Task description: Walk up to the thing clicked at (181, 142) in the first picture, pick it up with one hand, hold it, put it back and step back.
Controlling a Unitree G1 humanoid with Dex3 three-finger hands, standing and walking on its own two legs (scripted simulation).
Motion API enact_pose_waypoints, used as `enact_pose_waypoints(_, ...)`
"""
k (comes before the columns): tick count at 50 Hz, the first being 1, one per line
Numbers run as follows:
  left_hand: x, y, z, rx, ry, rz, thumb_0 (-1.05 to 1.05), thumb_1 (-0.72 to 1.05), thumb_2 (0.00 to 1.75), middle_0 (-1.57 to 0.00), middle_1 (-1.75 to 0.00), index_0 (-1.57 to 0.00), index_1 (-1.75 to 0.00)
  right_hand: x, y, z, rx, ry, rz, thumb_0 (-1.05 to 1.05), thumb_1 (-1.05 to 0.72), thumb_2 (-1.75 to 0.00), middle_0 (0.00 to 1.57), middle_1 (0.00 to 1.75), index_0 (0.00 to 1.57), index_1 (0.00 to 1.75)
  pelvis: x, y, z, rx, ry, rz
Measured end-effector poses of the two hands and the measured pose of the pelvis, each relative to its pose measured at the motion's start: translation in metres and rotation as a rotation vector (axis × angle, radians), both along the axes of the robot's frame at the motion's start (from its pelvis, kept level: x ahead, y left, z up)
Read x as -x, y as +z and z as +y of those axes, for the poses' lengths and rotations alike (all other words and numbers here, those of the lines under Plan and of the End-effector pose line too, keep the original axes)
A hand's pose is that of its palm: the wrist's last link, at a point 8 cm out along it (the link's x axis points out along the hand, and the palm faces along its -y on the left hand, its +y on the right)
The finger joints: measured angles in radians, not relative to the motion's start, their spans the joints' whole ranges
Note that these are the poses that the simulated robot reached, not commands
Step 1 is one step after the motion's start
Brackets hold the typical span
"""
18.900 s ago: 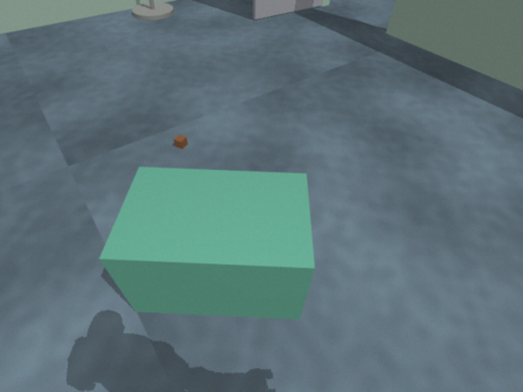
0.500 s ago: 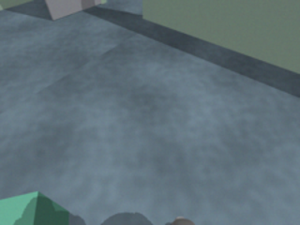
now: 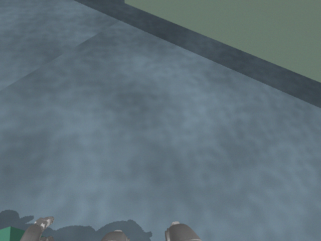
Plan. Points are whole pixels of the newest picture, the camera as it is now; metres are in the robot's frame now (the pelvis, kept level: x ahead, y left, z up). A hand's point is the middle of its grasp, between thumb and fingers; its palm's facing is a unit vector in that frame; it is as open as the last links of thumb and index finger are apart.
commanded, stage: walk up
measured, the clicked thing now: out of the picture +0.52 +1.35 -0.72
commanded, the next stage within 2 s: stand in 1.06 s
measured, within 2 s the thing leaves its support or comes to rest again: neither
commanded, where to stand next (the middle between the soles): +0.04 -0.02 m, yaw -5 degrees
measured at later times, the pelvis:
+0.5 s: pelvis -0.02 -0.03 +0.01, yaw -7 degrees
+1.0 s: pelvis -0.02 -0.03 +0.03, yaw -6 degrees
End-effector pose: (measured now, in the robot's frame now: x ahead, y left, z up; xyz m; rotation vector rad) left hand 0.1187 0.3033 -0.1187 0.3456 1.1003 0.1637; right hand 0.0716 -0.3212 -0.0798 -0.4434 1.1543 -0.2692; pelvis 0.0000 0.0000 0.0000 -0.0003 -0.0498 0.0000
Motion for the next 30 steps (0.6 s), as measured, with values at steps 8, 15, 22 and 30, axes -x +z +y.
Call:
enact_pose_waypoints(8,0.026,0.006,0.012,0.000,-0.010,0.116,0.00,0.91,0.89,-0.21,-0.30,-0.20,-0.30,0.028,0.027,-0.004,0.031,-0.042,0.025,0.01,-0.90,-0.90,0.21,0.30,0.20,0.30,0.005,0.019,-0.001,0.024,-0.053,0.032)
enact_pose_waypoints(15,0.033,0.016,0.000,-0.062,-0.066,0.137,0.00,0.91,0.89,-0.21,-0.30,-0.20,-0.30,0.046,0.006,-0.028,-0.006,-0.073,-0.024,0.01,-0.90,-0.90,0.21,0.30,0.20,0.30,0.014,0.009,-0.015,0.007,-0.109,0.009)
enact_pose_waypoints(22,0.034,0.037,-0.030,-0.082,-0.091,0.059,0.00,0.91,0.89,-0.21,-0.30,-0.20,-0.30,0.057,-0.024,-0.032,-0.108,-0.136,-0.034,0.01,-0.91,-0.90,0.20,0.29,0.20,0.30,0.023,0.009,-0.031,-0.003,-0.131,-0.020)
enact_pose_waypoints(30,0.012,0.040,-0.041,-0.043,-0.099,-0.021,0.00,0.90,0.89,-0.21,-0.31,-0.21,-0.30,0.075,-0.028,-0.014,-0.141,-0.126,0.008,0.01,-0.91,-0.90,0.20,0.29,0.20,0.30,0.027,0.013,-0.029,-0.021,-0.115,-0.006)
